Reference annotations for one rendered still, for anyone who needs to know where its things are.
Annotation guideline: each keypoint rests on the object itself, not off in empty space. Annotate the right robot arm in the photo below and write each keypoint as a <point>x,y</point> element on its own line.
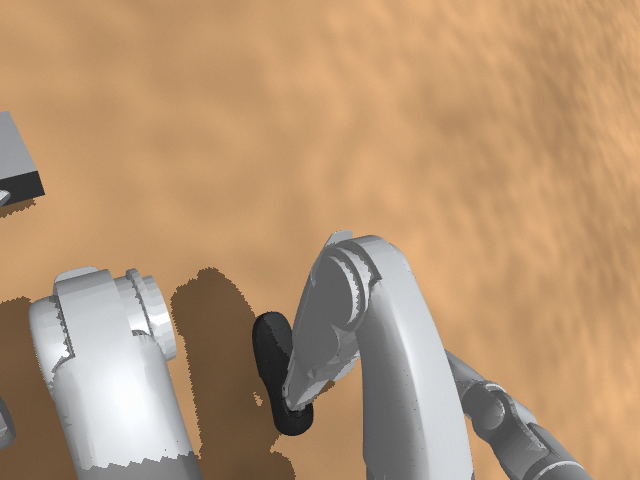
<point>525,450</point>

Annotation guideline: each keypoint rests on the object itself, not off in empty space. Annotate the right robot hand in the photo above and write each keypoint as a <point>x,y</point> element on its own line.
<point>464,375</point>

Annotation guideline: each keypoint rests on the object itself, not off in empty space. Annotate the carton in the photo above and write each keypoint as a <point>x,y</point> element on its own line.
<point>18,173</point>

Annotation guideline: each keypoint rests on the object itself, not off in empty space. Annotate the left robot arm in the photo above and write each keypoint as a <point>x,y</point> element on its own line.
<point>7,429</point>

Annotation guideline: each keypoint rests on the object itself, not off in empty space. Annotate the right robot foot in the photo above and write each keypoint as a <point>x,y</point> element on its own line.
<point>272,345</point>

